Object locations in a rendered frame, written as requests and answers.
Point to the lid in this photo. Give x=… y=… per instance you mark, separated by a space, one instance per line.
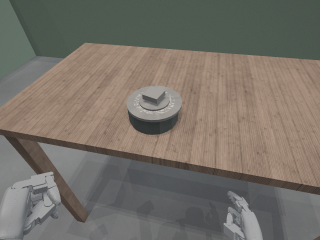
x=143 y=110

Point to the pot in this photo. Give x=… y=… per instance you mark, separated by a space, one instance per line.
x=153 y=128

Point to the knob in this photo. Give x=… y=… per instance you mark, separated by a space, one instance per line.
x=153 y=94

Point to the robot left hand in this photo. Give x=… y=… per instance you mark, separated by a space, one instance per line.
x=40 y=192

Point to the table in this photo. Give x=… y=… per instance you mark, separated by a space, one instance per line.
x=245 y=117

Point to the robot right hand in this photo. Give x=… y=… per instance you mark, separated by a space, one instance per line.
x=246 y=225

